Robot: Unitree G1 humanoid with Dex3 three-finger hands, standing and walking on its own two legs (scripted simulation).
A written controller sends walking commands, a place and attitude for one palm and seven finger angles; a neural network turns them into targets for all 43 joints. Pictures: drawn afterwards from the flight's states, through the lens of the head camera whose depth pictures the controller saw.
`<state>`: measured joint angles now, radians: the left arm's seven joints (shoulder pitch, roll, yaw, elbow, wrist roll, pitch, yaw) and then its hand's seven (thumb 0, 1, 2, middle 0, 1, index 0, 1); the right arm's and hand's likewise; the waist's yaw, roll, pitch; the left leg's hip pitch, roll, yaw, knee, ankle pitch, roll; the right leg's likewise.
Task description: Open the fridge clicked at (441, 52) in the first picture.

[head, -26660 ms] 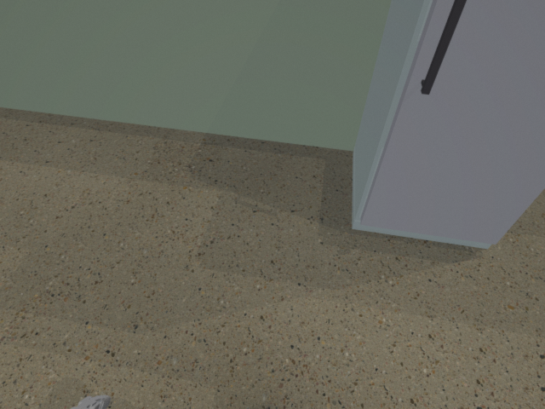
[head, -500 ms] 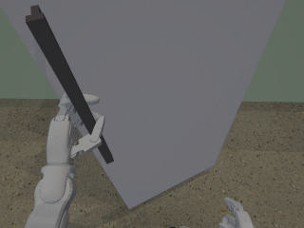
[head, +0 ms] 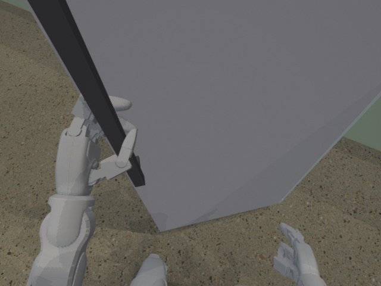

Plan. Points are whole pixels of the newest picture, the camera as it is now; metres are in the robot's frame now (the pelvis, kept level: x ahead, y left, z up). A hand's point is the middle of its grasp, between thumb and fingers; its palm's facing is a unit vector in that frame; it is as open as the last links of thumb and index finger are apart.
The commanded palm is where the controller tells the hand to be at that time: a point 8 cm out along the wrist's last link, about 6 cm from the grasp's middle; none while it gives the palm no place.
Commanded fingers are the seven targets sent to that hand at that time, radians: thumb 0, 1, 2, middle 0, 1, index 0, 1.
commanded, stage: walk backward, drawing the door open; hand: left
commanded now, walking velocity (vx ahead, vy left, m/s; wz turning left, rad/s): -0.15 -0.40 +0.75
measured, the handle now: (111, 115) +0.33 +0.13 +0.21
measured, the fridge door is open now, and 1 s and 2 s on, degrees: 44 71 70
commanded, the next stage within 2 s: stop walking and hold the door back in 0.88 s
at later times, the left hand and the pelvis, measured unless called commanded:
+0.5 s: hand (162, 218) +0.20 +0.05 +0.18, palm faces +0.59 -0.76 -0.26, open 6.6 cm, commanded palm +0.13 +0.07 +0.18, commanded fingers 0.00 0.90 0.90 -0.45 -1.40 -0.45 -1.40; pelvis -0.01 -0.23 -0.01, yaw +21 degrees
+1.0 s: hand out of the picture +0.10 -0.04 +0.18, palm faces +0.85 -0.44 -0.30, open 6.4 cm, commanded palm +0.05 -0.03 +0.17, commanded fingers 0.00 0.90 0.90 -0.45 -1.40 -0.45 -1.40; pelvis +0.04 -0.41 +0.00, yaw +42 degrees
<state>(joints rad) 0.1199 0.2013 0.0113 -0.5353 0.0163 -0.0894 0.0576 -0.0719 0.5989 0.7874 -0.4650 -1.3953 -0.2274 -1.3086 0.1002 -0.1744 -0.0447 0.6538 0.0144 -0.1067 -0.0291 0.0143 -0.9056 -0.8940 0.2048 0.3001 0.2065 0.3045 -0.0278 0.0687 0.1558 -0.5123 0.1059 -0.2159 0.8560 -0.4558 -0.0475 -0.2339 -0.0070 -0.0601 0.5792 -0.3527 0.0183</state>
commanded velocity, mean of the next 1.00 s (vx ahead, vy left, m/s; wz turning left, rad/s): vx -0.15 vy -0.26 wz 0.70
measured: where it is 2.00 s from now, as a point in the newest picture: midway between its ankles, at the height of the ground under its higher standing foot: outside the picture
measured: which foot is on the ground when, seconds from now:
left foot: up 0.00-0.14, down 0.16-0.44, up 0.46-0.66, down 0.68-1.00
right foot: down 0.00-0.16, up 0.18-0.44, down 0.46-0.68, up 0.70-0.98, down 1.00-1.00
